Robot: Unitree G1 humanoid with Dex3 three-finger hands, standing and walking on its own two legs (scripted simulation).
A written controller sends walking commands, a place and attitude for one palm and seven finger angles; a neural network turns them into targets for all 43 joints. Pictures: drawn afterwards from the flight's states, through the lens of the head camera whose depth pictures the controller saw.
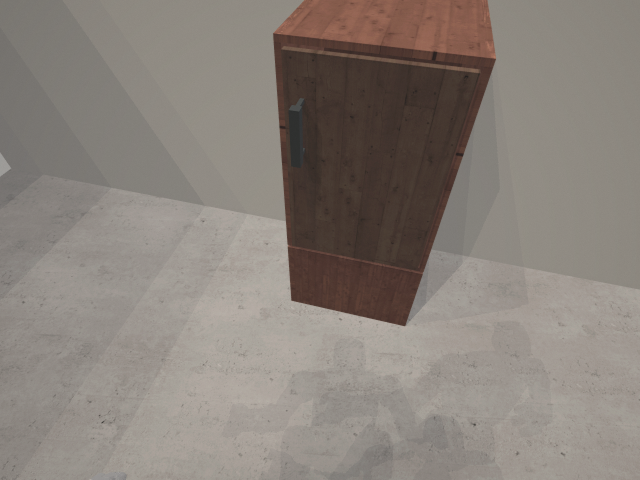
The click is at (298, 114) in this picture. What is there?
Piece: cupboard door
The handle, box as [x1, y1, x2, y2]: [289, 98, 304, 167]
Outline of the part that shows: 303,98 300,98 295,105 291,105 289,108 291,165 300,167 302,163 302,155 304,152 304,148 302,147 301,106 303,104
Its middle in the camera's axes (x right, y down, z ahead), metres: -0.05 -0.24 +0.88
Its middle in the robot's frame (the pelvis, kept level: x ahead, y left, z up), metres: +0.82 +0.10 +0.00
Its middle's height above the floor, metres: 0.77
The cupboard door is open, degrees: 0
